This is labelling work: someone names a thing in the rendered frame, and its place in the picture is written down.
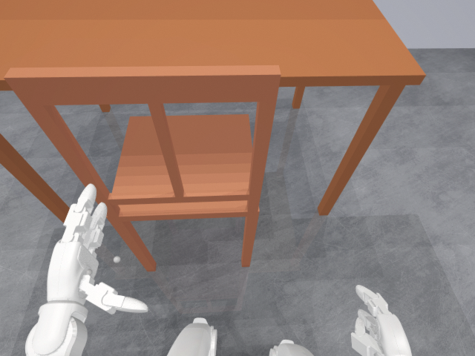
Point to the table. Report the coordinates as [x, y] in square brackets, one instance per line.
[314, 42]

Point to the left robot thigh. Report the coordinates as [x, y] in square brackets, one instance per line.
[196, 339]

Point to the robot right hand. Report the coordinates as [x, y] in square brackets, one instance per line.
[387, 337]

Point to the robot left forearm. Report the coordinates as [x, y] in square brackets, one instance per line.
[60, 330]

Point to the robot left hand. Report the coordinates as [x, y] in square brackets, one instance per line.
[75, 253]

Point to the chair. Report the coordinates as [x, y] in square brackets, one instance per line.
[171, 167]

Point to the left robot shin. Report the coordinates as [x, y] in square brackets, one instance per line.
[200, 320]

